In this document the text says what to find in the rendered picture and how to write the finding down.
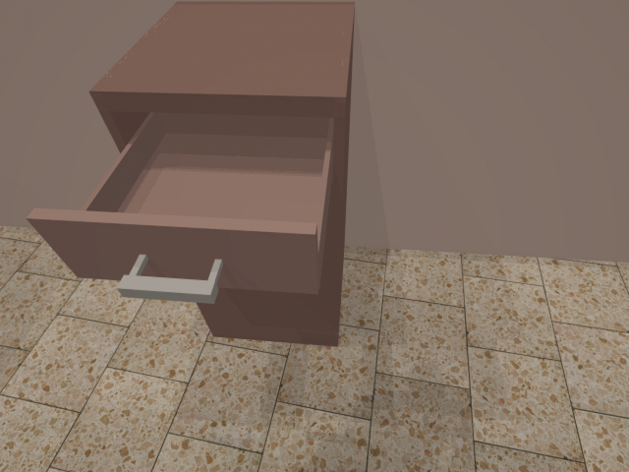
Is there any drawer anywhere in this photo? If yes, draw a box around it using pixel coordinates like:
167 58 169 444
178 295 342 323
27 112 334 295

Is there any handle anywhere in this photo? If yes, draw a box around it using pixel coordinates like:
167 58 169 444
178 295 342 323
117 255 223 304

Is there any cabinet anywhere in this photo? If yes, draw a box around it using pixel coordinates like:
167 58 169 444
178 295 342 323
89 1 355 347

